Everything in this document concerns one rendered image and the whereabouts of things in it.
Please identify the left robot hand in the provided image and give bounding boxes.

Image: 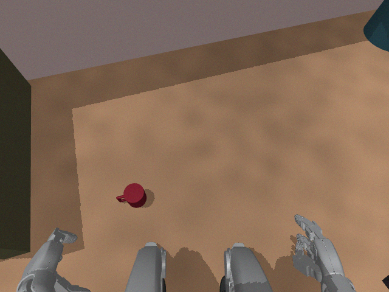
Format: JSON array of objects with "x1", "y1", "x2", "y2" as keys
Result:
[{"x1": 22, "y1": 228, "x2": 91, "y2": 292}]

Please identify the right robot arm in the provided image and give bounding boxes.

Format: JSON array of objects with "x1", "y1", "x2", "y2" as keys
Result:
[{"x1": 321, "y1": 274, "x2": 356, "y2": 292}]

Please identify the right robot hand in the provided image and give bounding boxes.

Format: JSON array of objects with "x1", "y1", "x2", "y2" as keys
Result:
[{"x1": 292, "y1": 214, "x2": 345, "y2": 283}]

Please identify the mug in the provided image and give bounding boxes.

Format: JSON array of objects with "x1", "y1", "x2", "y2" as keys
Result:
[{"x1": 116, "y1": 183, "x2": 146, "y2": 208}]

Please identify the left robot arm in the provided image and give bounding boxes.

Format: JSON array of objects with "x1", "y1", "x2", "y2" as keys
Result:
[{"x1": 16, "y1": 269, "x2": 57, "y2": 292}]

